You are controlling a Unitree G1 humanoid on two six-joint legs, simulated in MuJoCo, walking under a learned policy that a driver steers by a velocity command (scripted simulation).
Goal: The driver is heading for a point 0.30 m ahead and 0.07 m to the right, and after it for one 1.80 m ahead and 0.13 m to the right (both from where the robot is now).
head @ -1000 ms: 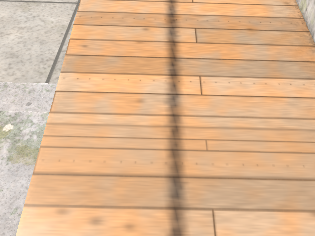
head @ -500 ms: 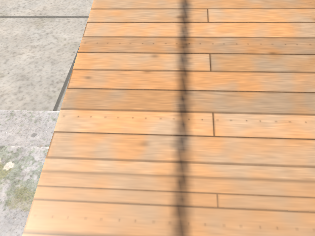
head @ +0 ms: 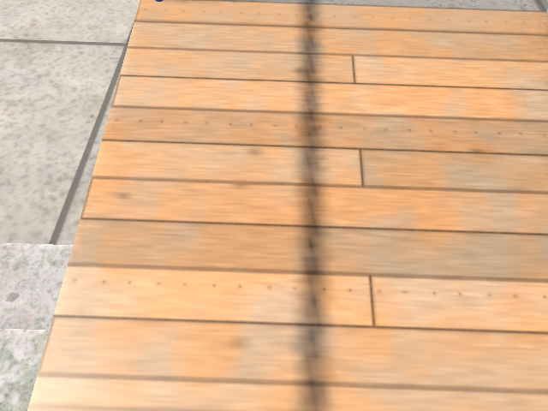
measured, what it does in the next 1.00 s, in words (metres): climbs: right foot 0.04 m higher, then left foot 0.05 m higher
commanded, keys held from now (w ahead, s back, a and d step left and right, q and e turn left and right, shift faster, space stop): w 0.02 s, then w+e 0.38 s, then w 0.42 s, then w+q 0.18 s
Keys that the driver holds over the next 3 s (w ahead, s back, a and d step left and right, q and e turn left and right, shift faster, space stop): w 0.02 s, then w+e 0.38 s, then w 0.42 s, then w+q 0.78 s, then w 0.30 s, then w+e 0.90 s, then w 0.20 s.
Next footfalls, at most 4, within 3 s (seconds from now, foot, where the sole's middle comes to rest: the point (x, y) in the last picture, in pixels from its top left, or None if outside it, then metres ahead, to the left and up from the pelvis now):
0.42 right None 0.41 -0.19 -0.72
0.98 left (310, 282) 0.79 -0.09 -0.67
1.50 right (380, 194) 1.06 -0.30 -0.64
1.92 left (268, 170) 1.15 0.02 -0.63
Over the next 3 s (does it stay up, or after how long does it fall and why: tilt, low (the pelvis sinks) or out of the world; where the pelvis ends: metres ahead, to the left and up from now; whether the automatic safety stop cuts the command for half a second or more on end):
stays up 1.64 -0.08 0.21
